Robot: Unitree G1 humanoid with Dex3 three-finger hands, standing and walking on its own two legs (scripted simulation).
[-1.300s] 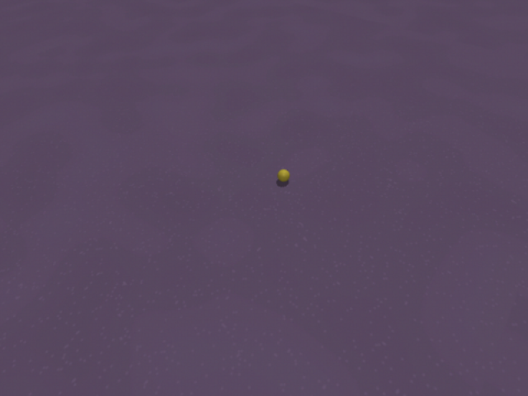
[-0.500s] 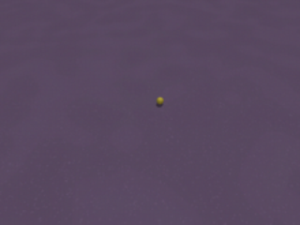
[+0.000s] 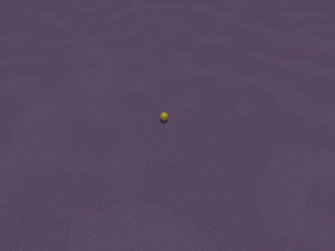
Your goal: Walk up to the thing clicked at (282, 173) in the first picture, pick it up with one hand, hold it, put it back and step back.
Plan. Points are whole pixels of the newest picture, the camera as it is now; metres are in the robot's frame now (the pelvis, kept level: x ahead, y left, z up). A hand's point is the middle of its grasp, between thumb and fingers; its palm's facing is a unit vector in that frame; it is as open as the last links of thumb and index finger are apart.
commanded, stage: walk up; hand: left
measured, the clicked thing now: (164, 116) +1.29 +0.02 -0.74
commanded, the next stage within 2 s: none
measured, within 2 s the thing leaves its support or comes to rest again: neither
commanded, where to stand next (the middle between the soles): +0.91 -0.11 m, yaw -9 degrees
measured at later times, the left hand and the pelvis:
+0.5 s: hand (116, 233) +0.22 +0.17 -0.14, palm faces -0.08 -0.93 -0.36, open 7.3 cm; pelvis +0.19 -0.10 +0.00, yaw -6 degrees
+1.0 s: hand (129, 138) +0.56 +0.16 -0.13, palm faces -0.20 -0.89 -0.40, open 7.3 cm; pelvis +0.43 -0.10 -0.01, yaw -9 degrees
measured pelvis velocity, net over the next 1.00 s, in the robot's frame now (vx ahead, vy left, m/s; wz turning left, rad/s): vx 0.43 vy -0.10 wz -0.15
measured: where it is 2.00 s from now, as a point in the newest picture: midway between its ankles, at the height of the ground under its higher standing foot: (185, 170)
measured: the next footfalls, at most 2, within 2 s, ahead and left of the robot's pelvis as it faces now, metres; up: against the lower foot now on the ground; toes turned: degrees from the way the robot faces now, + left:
right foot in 0.14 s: +0.17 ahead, -0.19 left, +0.00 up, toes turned -6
left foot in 0.64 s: +0.45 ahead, +0.02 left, +0.00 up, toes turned -2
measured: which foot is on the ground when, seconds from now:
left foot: down 0.00-0.16, up 0.18-0.62, down 0.64-1.00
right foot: up 0.00-0.12, down 0.14-0.68, up 0.70-1.00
